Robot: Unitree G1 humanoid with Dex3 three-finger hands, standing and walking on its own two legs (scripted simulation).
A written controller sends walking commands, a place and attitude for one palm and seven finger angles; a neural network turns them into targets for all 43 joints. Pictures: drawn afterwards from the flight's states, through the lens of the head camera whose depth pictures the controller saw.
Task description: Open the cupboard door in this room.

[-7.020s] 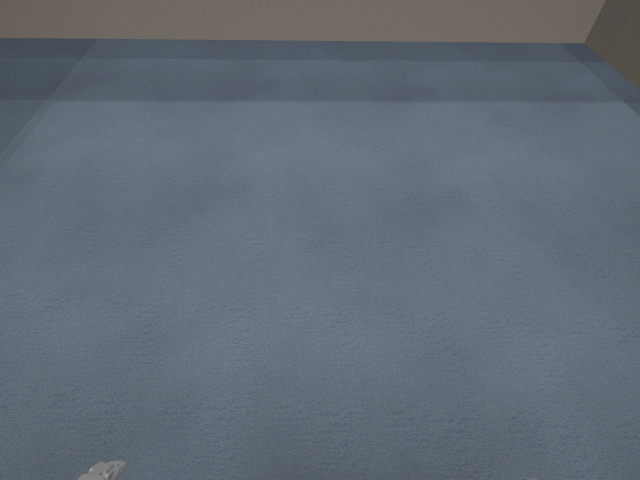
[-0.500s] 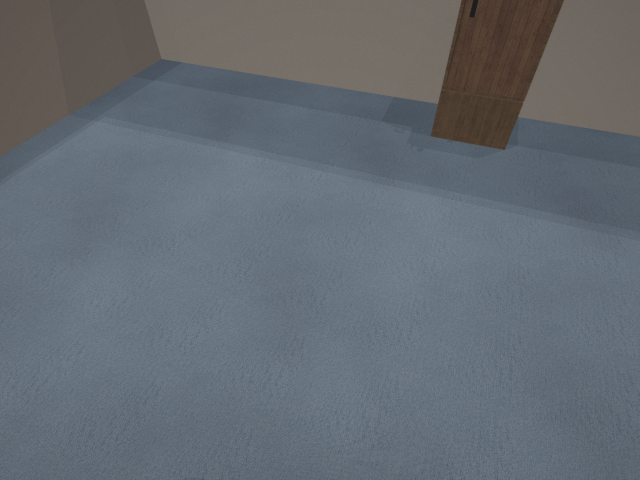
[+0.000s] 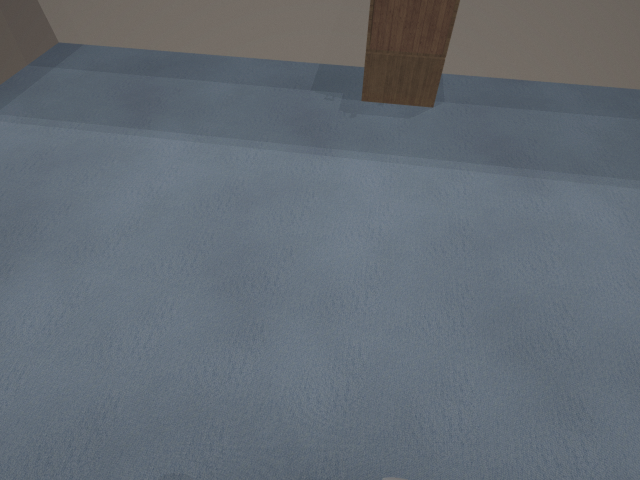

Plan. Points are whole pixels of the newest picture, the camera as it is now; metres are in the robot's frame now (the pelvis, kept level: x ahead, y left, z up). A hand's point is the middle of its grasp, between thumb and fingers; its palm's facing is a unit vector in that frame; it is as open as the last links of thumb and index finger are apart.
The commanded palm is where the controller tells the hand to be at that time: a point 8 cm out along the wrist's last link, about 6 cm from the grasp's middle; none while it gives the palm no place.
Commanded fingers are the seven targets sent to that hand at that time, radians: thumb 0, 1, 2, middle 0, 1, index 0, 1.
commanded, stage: turn or walk to find it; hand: left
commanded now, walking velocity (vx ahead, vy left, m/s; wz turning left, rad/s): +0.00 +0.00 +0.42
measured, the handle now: out of the picture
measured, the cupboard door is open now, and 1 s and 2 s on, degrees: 0 0 0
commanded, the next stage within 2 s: stand and wait in 0.20 s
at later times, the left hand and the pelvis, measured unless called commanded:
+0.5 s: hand out of the picture +0.10 +0.14 -0.18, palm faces +0.05 -0.98 -0.19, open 7.2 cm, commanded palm none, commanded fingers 0.00 0.90 0.90 -0.20 -0.30 -0.20 -0.30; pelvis +0.08 -0.03 +0.00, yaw +0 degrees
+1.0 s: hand out of the picture +0.08 +0.13 -0.17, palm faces +0.02 -0.98 -0.19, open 7.4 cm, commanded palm none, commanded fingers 0.00 0.90 0.90 -0.20 -0.30 -0.20 -0.30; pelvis +0.09 -0.04 +0.01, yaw -1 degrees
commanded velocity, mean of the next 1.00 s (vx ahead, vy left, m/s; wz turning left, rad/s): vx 0.00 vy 0.00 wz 0.08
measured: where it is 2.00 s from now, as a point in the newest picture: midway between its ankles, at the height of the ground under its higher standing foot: outside the picture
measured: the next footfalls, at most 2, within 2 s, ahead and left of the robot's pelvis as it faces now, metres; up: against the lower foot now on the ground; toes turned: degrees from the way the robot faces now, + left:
right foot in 0.14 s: +0.07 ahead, -0.14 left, +0.00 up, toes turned -9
left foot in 0.38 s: +0.10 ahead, +0.10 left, +0.00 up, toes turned +7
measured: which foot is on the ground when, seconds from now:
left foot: down 0.00-0.16, up 0.18-0.36, down 0.38-1.00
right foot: up 0.00-0.12, down 0.14-1.00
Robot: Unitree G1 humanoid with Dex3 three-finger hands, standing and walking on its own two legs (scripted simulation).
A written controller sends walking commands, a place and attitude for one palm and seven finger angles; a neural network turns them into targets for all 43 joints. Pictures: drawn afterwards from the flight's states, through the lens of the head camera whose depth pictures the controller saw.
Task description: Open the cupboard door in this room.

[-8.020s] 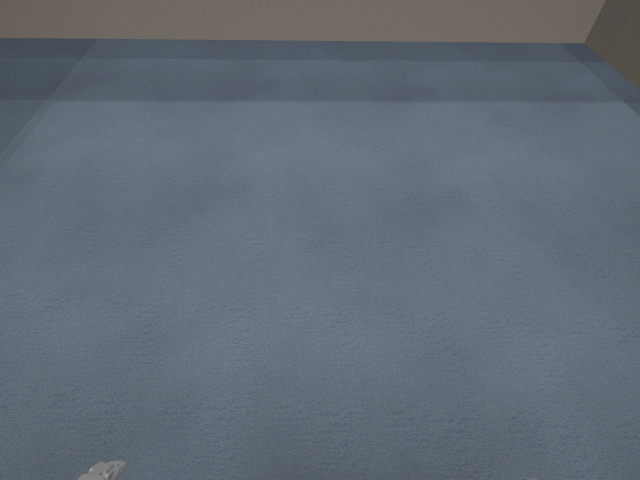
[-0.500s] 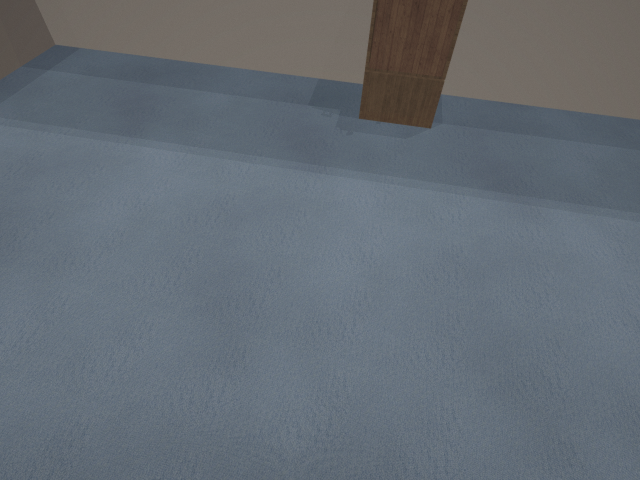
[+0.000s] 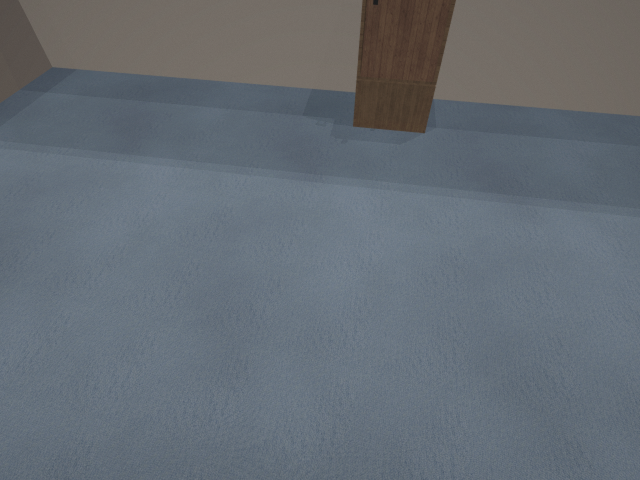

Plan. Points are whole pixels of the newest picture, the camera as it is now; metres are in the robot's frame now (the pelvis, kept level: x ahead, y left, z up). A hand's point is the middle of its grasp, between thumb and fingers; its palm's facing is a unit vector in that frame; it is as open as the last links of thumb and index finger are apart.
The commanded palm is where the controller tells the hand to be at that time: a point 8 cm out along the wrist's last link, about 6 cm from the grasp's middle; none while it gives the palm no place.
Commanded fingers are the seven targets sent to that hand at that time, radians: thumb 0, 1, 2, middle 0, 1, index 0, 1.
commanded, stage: turn or walk to find it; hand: left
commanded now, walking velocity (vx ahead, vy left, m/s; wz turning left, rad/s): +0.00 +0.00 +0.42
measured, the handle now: out of the picture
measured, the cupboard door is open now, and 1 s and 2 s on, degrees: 0 0 0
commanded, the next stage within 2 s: stand and wait in 0.80 s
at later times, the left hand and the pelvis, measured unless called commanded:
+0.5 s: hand out of the picture -0.03 +0.22 -0.19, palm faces +0.18 -0.96 -0.20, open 7.4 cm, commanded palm none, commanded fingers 0.00 0.90 0.90 -0.20 -0.30 -0.20 -0.30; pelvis -0.04 +0.02 -0.01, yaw +9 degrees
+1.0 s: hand out of the picture -0.07 +0.15 -0.16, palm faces +0.35 -0.89 -0.28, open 7.4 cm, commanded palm none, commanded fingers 0.00 0.90 0.90 -0.20 -0.30 -0.20 -0.30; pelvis -0.05 -0.04 +0.00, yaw +20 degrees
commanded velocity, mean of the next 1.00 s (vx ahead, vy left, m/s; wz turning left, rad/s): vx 0.00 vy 0.00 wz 0.33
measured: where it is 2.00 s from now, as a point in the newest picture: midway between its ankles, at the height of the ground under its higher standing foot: outside the picture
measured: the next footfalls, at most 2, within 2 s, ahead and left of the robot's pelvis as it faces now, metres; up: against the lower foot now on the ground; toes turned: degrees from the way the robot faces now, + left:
right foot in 0.78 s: +0.01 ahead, -0.13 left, +0.00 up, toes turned +13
left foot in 1.16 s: -0.10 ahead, +0.10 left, +0.00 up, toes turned +24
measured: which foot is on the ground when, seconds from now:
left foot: down 0.00-0.78, up 0.80-1.00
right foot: down 0.00-0.38, up 0.40-0.76, down 0.78-1.00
